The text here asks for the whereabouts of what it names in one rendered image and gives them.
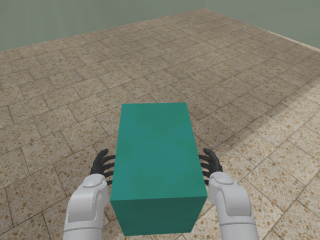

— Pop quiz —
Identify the robot left hand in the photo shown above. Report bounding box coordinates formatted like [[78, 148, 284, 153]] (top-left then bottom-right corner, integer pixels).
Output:
[[89, 149, 116, 186]]

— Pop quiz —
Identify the robot left forearm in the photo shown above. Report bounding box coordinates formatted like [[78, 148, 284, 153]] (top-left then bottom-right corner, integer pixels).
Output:
[[63, 173, 109, 240]]

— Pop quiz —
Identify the robot right forearm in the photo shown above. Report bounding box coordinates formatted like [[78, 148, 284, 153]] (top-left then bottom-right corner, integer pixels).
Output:
[[208, 171, 260, 240]]

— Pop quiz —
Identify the carton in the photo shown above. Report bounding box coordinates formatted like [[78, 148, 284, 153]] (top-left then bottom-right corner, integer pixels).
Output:
[[110, 102, 208, 236]]

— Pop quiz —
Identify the robot right hand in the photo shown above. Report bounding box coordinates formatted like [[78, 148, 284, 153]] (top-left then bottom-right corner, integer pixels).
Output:
[[198, 148, 223, 186]]

